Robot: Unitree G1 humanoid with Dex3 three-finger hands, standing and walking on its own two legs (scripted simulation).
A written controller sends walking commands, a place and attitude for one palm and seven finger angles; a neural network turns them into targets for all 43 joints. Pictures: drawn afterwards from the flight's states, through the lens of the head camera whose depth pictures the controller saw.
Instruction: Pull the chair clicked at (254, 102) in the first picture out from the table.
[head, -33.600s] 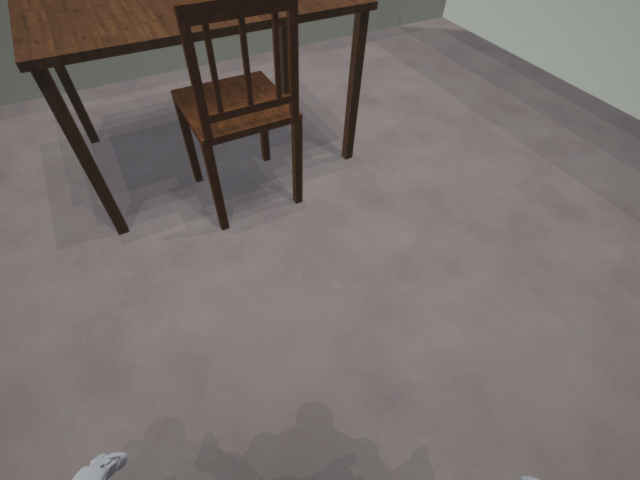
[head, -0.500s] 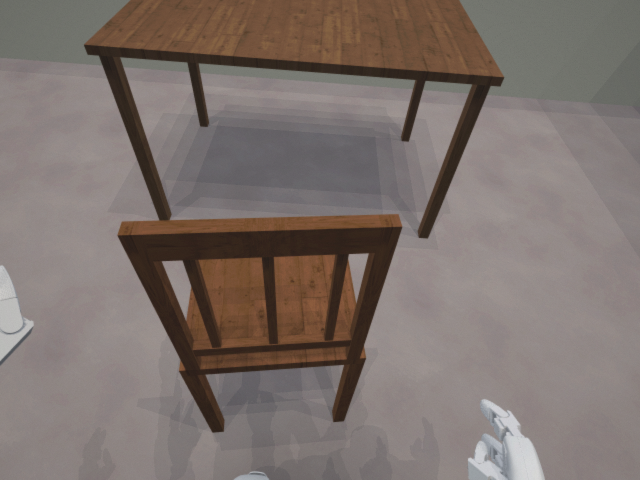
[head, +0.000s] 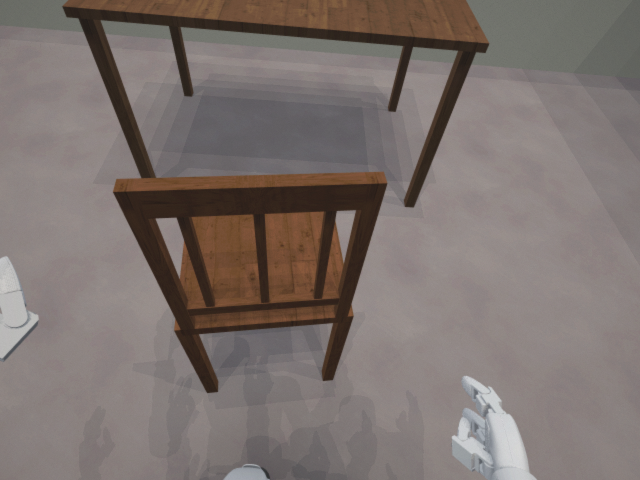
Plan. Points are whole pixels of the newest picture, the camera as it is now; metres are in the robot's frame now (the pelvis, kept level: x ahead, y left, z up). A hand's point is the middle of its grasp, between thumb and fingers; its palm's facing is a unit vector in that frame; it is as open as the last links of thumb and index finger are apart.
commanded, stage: step back with the hand held close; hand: left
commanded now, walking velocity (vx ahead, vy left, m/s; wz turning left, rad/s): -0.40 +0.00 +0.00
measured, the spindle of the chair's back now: (262, 261) +0.46 +0.12 -0.09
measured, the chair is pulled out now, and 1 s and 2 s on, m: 0.62 0.62 0.62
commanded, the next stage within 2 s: stop stepping back and stand still in 0.02 s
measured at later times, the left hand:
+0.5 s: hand out of the picture +0.11 +0.24 +0.16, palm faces +0.44 -0.81 -0.40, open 7.4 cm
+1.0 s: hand (83, 467) +0.12 +0.22 +0.07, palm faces +0.32 -0.86 -0.41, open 7.4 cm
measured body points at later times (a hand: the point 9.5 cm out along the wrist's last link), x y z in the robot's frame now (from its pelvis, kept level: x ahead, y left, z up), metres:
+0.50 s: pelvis -0.08 -0.02 +0.01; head -0.08 +0.00 +0.46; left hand +0.08 +0.28 +0.18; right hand +0.06 -0.29 -0.07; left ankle -0.12 +0.10 -0.73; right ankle -0.07 -0.15 -0.73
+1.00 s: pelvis -0.09 -0.03 +0.00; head -0.08 -0.04 +0.45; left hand +0.10 +0.27 +0.09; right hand +0.06 -0.27 -0.11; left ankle -0.12 +0.10 -0.73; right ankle -0.07 -0.15 -0.73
